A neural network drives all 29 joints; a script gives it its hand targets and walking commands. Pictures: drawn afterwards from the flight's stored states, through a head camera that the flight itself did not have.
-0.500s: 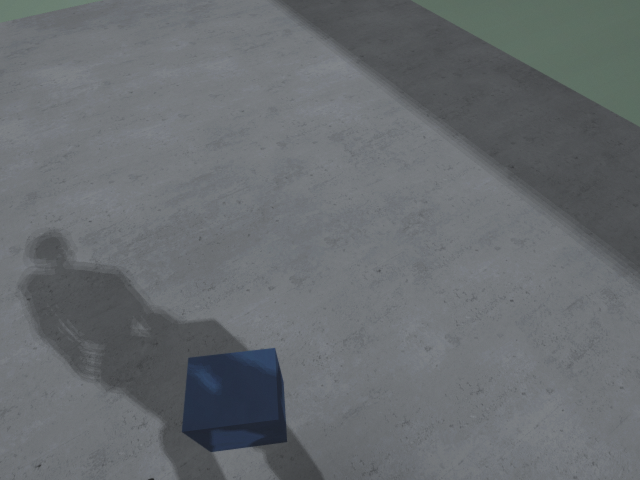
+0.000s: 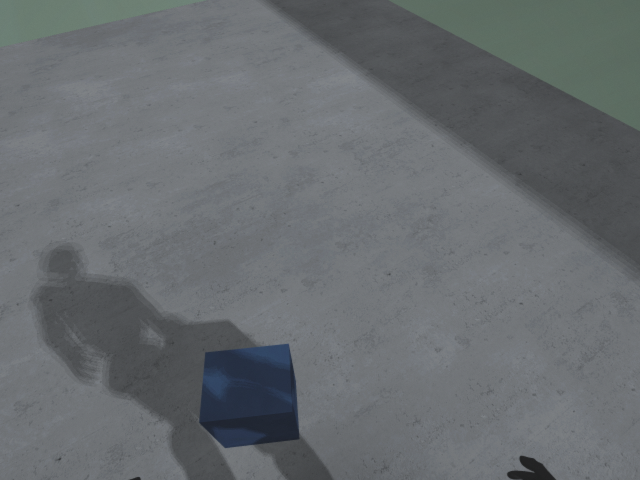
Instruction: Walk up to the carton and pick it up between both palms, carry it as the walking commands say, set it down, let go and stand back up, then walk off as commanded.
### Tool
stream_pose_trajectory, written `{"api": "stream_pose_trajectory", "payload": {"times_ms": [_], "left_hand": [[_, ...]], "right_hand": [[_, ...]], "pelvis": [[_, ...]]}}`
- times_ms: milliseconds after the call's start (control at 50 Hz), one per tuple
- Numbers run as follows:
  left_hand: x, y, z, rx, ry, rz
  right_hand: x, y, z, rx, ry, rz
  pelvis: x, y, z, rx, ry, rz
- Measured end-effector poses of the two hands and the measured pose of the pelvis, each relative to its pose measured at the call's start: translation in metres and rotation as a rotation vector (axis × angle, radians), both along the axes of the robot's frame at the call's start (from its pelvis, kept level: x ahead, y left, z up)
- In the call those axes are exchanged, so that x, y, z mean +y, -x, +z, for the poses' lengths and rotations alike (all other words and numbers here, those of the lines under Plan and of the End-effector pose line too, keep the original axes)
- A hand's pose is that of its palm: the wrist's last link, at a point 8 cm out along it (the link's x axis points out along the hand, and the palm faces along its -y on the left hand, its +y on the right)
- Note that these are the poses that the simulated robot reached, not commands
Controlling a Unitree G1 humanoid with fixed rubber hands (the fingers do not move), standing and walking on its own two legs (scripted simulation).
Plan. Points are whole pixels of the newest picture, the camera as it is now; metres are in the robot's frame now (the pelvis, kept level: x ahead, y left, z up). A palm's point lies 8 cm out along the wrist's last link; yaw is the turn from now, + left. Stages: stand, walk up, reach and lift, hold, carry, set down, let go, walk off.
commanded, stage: stand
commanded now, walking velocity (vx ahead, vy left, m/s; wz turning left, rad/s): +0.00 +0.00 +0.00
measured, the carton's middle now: (255, 398) +0.39 +0.20 -0.64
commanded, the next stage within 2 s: walk off in 0.22 s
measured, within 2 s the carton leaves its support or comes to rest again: neither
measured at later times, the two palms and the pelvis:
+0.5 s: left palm out of the picture +0.07 +0.27 -0.13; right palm out of the picture +0.04 -0.29 -0.13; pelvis -0.01 +0.00 +0.00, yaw +0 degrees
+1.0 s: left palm out of the picture +0.04 +0.39 -0.17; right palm out of the picture -0.03 -0.15 -0.13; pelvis -0.02 +0.12 -0.01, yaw -1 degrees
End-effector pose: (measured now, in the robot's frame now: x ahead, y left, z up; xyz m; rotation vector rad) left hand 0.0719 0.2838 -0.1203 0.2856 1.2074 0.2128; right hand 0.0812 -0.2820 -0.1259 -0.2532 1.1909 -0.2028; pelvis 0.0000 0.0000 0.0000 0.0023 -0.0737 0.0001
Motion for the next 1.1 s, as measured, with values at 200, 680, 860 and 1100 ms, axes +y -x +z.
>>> {"api": "stream_pose_trajectory", "payload": {"times_ms": [200,680,860,1100], "left_hand": [[-0.003,0.023,-0.005,0.056,0.009,-0.01],[-0.014,-0.003,-0.011,0.026,0.056,-0.055],[0.056,0.02,-0.04,0.076,0.032,0.008],[0.134,0.041,-0.05,0.217,0.061,0.025]], "right_hand": [[-0.004,0.028,-0.001,0.056,0.005,-0.009],[0.017,0.061,-0.015,0.197,-0.004,-0.055],[0.06,0.079,-0.015,0.222,0.051,-0.048],[0.178,0.104,-0.011,0.262,-0.02,-0.093]], "pelvis": [[0.0,0.008,0.001,-0.003,0.001,0.006],[0.015,0.008,-0.003,0.036,0.011,0.003],[0.07,0.017,-0.02,0.04,0.042,0.003],[0.151,0.015,-0.014,0.079,0.015,-0.021]]}}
